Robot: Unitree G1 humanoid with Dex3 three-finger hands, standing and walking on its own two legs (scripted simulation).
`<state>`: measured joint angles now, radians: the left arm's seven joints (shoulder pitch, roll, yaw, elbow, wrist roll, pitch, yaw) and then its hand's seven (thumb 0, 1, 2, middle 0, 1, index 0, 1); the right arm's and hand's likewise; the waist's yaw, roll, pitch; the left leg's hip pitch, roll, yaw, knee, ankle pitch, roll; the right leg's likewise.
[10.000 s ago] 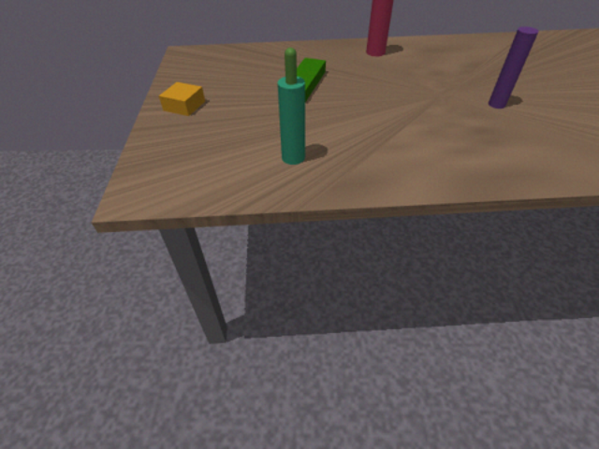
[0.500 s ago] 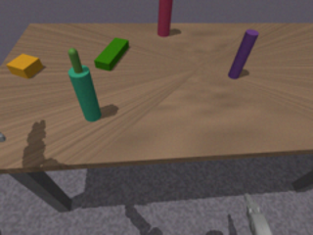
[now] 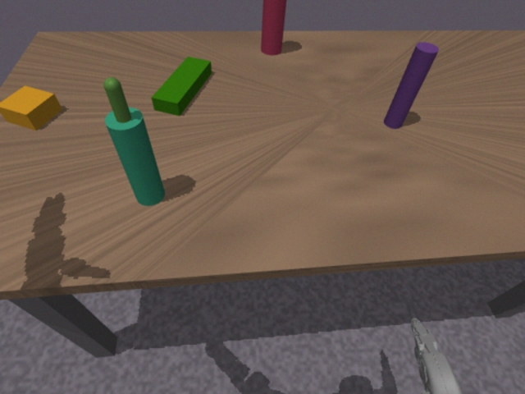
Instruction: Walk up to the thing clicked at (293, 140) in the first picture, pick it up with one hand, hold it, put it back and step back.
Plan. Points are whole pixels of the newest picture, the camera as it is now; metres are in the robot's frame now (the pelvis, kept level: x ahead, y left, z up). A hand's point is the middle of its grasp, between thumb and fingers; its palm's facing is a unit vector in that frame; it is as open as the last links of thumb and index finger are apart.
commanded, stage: go down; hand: left
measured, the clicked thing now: (134, 147) +0.52 +0.18 +0.09
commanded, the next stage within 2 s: approach in 1.06 s
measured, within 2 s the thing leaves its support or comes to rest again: neither
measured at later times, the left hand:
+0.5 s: hand out of the picture +0.42 +0.37 +0.16, palm faces +0.18 -0.98 +0.01, open 17.5 cm
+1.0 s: hand out of the picture +0.44 +0.38 +0.16, palm faces +0.20 -0.98 +0.01, open 17.4 cm
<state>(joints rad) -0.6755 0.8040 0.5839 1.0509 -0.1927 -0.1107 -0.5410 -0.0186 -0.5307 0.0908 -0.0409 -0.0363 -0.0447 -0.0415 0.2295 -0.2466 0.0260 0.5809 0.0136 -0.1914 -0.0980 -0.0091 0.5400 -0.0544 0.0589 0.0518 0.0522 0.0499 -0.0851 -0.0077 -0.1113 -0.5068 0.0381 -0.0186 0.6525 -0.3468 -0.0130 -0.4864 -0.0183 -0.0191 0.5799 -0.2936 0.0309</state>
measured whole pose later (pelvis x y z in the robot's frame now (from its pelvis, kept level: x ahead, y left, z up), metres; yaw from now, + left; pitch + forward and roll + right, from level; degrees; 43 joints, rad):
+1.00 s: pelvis +0.00 +0.01 -0.02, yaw -1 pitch +16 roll -3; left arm -0.88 0.96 0.60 1.21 -0.11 -0.09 -0.53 -0.02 -0.53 0.08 -0.05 -0.04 -0.05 -0.05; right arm 0.28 -0.26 0.05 0.42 0.01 -0.17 -0.08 -0.01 0.54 -0.06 0.06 0.05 0.05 0.05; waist -0.14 -0.01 -0.14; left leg -0.68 0.05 -0.02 0.81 -0.42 0.00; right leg -0.64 0.00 -0.02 0.69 -0.34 0.04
